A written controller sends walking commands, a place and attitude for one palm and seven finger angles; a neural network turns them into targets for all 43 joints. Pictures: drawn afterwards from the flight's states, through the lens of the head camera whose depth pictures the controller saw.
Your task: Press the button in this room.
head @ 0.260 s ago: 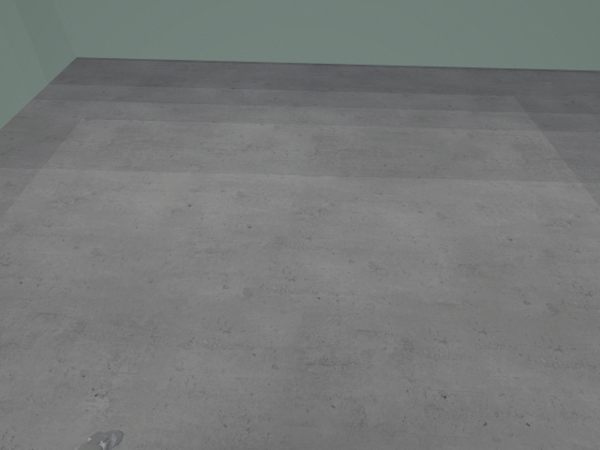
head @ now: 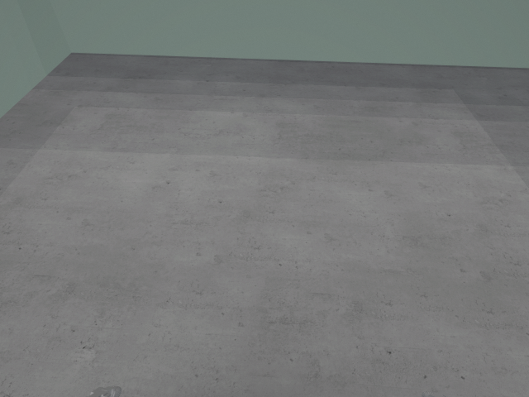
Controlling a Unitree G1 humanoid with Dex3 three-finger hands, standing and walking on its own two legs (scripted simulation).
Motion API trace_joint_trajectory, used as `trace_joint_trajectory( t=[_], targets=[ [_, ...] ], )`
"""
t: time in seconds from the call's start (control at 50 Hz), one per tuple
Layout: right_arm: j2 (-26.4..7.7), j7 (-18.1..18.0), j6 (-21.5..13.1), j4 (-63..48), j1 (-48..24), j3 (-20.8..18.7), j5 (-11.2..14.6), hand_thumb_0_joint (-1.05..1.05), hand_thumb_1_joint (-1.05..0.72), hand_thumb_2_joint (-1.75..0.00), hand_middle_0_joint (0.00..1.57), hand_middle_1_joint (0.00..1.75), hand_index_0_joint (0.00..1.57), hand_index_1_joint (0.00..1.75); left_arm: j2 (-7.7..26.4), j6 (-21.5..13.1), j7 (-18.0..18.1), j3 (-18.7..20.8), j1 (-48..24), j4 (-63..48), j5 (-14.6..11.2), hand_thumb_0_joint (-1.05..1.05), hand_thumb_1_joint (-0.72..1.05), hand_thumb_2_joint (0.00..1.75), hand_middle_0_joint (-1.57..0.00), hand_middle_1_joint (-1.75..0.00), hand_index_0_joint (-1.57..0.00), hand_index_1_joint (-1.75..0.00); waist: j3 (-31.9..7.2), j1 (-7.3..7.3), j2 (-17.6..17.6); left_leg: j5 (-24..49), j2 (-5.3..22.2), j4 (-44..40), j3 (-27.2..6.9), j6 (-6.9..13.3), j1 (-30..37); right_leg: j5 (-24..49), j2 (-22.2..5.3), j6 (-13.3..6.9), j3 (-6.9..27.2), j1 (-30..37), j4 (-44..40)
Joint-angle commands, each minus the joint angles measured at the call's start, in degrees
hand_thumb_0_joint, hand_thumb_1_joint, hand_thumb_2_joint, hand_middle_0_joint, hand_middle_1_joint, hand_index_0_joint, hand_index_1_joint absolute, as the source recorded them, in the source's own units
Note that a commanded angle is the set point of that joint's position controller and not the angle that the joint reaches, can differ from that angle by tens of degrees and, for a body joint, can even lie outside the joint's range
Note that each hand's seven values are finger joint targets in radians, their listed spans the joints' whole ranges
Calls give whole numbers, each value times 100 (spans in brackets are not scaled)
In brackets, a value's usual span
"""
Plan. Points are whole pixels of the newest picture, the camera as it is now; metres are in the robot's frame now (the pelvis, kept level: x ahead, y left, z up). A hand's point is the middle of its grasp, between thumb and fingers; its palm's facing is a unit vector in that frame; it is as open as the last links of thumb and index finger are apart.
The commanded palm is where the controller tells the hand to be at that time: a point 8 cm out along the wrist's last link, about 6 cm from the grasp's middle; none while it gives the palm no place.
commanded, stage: stand and wait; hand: left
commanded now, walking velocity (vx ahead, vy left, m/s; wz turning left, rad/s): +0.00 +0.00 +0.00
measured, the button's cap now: out of the picture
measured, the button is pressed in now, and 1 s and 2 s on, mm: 0 0 0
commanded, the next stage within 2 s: turn or walk to find it in 0.64 s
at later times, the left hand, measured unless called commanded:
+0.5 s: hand out of the picture +0.06 +0.24 -0.15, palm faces -0.03 -0.94 -0.34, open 7.4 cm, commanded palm none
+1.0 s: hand out of the picture +0.02 +0.21 -0.18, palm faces +0.05 -0.97 -0.25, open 7.4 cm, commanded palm none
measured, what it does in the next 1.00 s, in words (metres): stands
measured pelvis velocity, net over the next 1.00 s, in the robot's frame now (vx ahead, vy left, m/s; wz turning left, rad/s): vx -0.03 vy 0.00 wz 0.09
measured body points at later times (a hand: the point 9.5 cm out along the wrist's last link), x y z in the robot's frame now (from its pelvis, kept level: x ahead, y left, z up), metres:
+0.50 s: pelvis -0.02 -0.01 +0.00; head -0.02 -0.02 +0.45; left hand +0.06 +0.28 -0.12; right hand +0.06 -0.31 -0.13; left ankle -0.01 +0.11 -0.74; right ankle -0.01 -0.13 -0.74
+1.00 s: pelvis -0.03 +0.00 -0.01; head -0.02 +0.01 +0.44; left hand +0.02 +0.26 -0.16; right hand +0.03 -0.26 -0.15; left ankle -0.01 +0.11 -0.74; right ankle -0.01 -0.13 -0.74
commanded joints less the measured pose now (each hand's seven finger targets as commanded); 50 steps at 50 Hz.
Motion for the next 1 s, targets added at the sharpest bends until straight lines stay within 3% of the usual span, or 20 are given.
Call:
trace_joint_trajectory(
  t=[0.0, 0.3, 0.54, 0.66, 0.72, 0.76, 0.8, 0.86, 0.9, 0.94, 0.96, 0.98],
  targets=[
    [-1261, -99, -150, -330, -271, -269, 19, 0, -90, -90, 20, 30, 20, 30, 1233, -131, 101, 327, -300, -336, 9, 0, 90, 90, -20, -30, -20, -30, -413, -36, 29, 1398, 713, -451, -531, 164, 96, 1245, -506, -266, 441, 113, -396],
    [-1298, -100, -139, 40, -194, -236, 42, 0, -90, -90, 20, 30, 20, 30, 1265, -154, 91, 325, -238, -8, -3, 0, 90, 90, -20, -30, -20, -30, -287, -24, -47, 1065, 744, -651, -560, 115, 121, 1053, -552, -298, 566, 141, -705],
    [-1311, -79, -116, 189, -108, -224, 41, 0, -90, -90, 20, 30, 20, 30, 1289, -139, 80, 314, -264, 82, 12, 0, 90, 90, -20, -30, -20, -30, -22, -20, -5, 491, 747, -844, -612, 93, -33, 293, -509, -284, 656, -62, -945],
    [-1316, -70, -118, 179, -75, -218, 40, 0, -90, -90, 20, 30, 20, 30, 1296, -130, 82, 340, -266, 65, 12, 0, 90, 90, -20, -30, -20, -30, -67, -10, -8, 669, 745, -795, -676, 105, -141, 372, -538, -270, 569, 31, -856],
    [-991, -51, -37, 137, 64, -177, 35, 0, -90, -90, 20, 30, 20, 30, 1012, -51, 120, 321, -87, 40, 9, 0, 90, 90, -20, -30, -20, -30, -113, 6, -14, 872, 719, -543, -686, 78, -324, 463, -595, -204, 465, 41, -651],
    [-665, -41, 44, 117, 217, -120, 22, 0, -90, -90, 20, 30, 20, 30, 754, 30, 152, 284, 91, 33, 9, 0, 90, 90, -20, -30, -20, -30, -67, 15, -96, 836, 655, -342, -634, 22, -583, 408, -690, -167, 461, 9, -585],
    [-541, -29, 123, 45, 325, -121, 16, 0, -90, -90, 20, 30, 20, 30, 733, 84, 172, 293, 204, -27, 15, 0, 90, 90, -20, -30, -20, -30, -26, 16, -273, 705, 522, -52, -569, -28, -792, 275, -862, -225, 565, -90, -611],
    [-482, -25, 198, -78, 514, -191, 22, 0, -90, -90, 20, 30, 20, 30, 857, 117, 200, 366, 250, -204, 31, 0, 90, 90, -20, -30, -20, -30, -149, -10, -657, 509, 345, 660, -357, -69, -850, 314, -1298, -491, 732, -259, -700],
    [-420, -23, 236, -129, 657, -246, 25, 0, -90, -90, 20, 30, 20, 30, 875, 118, 219, 401, 199, -349, 51, 0, 90, 90, -20, -30, -20, -30, -157, -66, -914, 9, 278, 1136, -215, -100, -853, 465, -1544, -696, 787, -425, -700],
    [-341, -11, 239, -179, 812, -284, 39, 0, -90, -90, 20, 30, 20, 30, 827, 122, 240, 415, 118, -484, 71, 0, 90, 90, -20, -30, -20, -30, -118, -138, -822, -142, 313, 1048, -161, -104, -729, 820, -1608, -737, 587, -582, -399],
    [-314, 0, 222, -179, 914, -298, 40, 0, -90, -90, 20, 30, 20, 30, 763, 132, 240, 425, 101, -536, 71, 0, 90, 90, -20, -30, -20, -30, -171, -186, -697, 284, 404, 715, -196, -76, -516, 770, -1480, -612, 358, -730, -121],
    [-421, 10, 198, -201, 992, -318, 18, 0, -90, -90, 20, 30, 20, 30, 633, 164, 231, 425, 111, -603, 62, 0, 90, 90, -20, -30, -20, -30, -149, -215, -98, 697, 663, 264, -701, 60, -392, 278, -1094, -350, -41, -1049, 404]
  ],
)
